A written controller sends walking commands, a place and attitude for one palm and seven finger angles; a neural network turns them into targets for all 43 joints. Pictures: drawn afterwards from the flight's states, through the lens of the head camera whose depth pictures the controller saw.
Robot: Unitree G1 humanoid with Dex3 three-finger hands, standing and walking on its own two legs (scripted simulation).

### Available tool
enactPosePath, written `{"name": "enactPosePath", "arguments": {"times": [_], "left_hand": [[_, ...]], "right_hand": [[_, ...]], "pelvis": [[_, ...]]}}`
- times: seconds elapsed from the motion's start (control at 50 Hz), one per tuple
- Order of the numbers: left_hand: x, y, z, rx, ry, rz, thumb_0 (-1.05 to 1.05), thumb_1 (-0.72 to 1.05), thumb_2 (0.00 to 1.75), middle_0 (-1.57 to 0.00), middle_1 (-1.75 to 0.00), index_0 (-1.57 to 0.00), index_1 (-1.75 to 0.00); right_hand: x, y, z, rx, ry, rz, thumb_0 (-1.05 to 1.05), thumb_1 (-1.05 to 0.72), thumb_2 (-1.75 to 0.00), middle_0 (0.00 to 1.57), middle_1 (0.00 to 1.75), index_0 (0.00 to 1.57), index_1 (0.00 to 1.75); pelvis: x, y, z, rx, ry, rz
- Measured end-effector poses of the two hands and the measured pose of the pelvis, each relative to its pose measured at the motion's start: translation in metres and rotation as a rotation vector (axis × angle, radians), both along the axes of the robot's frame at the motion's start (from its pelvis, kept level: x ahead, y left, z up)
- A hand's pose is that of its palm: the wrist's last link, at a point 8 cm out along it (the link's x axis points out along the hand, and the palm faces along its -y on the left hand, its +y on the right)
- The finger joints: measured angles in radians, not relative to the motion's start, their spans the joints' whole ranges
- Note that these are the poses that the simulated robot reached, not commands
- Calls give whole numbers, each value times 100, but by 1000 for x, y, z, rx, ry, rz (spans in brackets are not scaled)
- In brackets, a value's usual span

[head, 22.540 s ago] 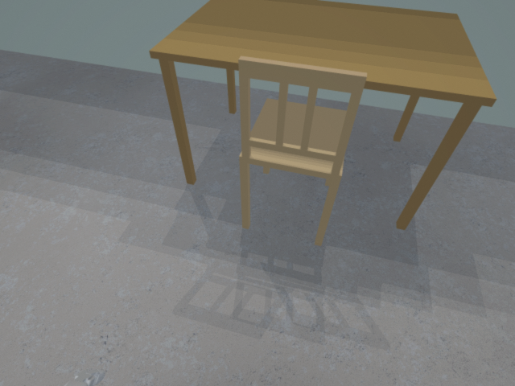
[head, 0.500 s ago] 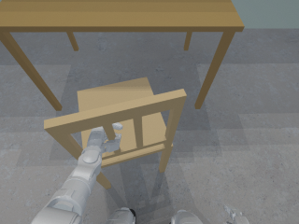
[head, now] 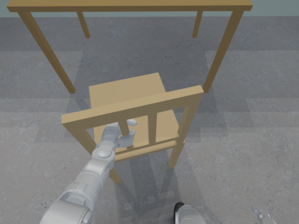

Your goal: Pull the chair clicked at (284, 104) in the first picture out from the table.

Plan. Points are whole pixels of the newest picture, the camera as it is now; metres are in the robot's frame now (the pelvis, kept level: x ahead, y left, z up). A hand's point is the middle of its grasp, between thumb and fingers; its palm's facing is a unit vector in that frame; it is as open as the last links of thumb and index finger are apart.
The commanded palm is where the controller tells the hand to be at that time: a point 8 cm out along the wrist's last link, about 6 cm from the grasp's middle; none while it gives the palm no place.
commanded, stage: stop walking, hand still on the chair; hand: left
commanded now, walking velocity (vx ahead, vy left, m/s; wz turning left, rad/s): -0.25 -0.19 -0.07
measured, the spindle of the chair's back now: (126, 134) +0.38 +0.07 -0.10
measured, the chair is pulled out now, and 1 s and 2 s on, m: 0.47 0.60 0.60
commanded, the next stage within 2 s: open the thumb and straighten the fingers in 1.08 s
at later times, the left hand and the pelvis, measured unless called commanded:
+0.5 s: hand (111, 178) +0.24 +0.10 -0.06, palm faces -0.16 -0.97 -0.16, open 5.5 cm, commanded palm +0.23 +0.15 -0.05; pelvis -0.07 +0.03 +0.01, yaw -4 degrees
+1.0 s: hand (108, 183) +0.23 +0.11 -0.06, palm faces -0.17 -0.97 -0.17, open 5.6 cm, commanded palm +0.22 +0.16 -0.05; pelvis -0.04 +0.03 +0.01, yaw -5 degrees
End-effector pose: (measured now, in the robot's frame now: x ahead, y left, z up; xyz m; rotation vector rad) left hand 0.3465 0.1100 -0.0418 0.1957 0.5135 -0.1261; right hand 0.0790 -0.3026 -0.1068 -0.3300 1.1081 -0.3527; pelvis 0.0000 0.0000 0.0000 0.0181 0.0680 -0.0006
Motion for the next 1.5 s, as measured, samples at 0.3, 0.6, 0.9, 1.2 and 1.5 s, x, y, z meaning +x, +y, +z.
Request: {"name": "enactPosePath", "arguments": {"times": [0.3,0.6,0.9,1.2,1.5], "left_hand": [[-78,31,3,13,0,-16,2,64,77,-20,-120,-50,-145],[-129,51,3,10,15,26,3,63,80,-21,-121,-50,-145],[-129,55,3,17,19,1,3,61,81,-23,-122,-49,-145],[-130,54,3,13,23,10,4,62,81,-22,-123,-49,-145],[-114,75,5,-7,-10,7,1,-6,44,-40,-133,-47,-138]], "right_hand": [[-47,100,-20,264,-62,5,0,-91,-90,21,30,20,30],[-67,76,6,142,-122,0,1,-91,-90,20,30,20,30],[-41,91,6,168,-159,-7,1,-91,-90,20,30,20,30],[-23,88,13,157,-185,6,1,-91,-90,20,30,20,30],[-24,68,9,156,-249,31,1,-91,-90,20,30,20,30]], "pelvis": [[-49,18,2,-47,-76,-45],[-63,25,8,-21,-94,-75],[-47,33,11,-16,-84,-89],[-43,30,11,-17,-86,-89],[-43,32,-4,-13,31,-62]]}}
